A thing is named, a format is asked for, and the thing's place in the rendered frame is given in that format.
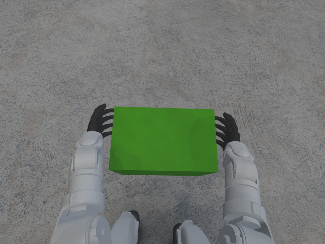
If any robot right upper arm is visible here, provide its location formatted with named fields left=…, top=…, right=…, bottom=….
left=216, top=223, right=274, bottom=244

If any robot right hand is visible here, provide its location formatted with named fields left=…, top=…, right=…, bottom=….
left=215, top=113, right=240, bottom=151

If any robot left hand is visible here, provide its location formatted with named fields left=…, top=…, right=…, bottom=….
left=87, top=104, right=114, bottom=139

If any robot left forearm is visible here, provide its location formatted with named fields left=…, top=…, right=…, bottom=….
left=50, top=131, right=105, bottom=244

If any robot left shin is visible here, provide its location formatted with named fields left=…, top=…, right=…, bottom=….
left=119, top=212, right=135, bottom=219

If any left robot foot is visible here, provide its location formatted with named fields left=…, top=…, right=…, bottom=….
left=129, top=210, right=140, bottom=232

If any robot left upper arm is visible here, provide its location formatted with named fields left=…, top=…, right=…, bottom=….
left=51, top=214, right=112, bottom=244

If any carton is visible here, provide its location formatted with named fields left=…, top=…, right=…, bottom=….
left=108, top=106, right=218, bottom=176

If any robot right forearm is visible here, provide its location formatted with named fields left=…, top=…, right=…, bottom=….
left=222, top=141, right=275, bottom=244

